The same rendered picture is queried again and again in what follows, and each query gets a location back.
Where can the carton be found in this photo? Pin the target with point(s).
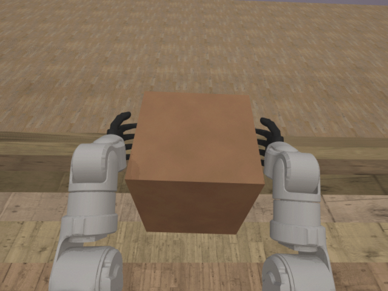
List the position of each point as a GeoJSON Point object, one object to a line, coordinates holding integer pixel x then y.
{"type": "Point", "coordinates": [194, 166]}

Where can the left robot upper arm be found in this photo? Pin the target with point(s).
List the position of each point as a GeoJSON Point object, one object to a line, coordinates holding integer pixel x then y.
{"type": "Point", "coordinates": [88, 268]}

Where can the right robot upper arm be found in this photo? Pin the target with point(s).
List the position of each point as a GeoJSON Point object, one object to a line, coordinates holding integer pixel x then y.
{"type": "Point", "coordinates": [296, 272]}

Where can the right robot forearm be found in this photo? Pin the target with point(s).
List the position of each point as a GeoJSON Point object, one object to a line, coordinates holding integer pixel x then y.
{"type": "Point", "coordinates": [296, 221]}

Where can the robot right hand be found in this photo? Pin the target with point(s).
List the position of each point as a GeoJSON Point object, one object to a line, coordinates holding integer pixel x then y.
{"type": "Point", "coordinates": [274, 135]}

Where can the left robot forearm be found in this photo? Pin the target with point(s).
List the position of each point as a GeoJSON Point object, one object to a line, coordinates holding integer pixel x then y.
{"type": "Point", "coordinates": [91, 204]}

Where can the robot left hand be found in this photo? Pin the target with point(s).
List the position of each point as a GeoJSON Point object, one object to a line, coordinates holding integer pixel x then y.
{"type": "Point", "coordinates": [117, 129]}

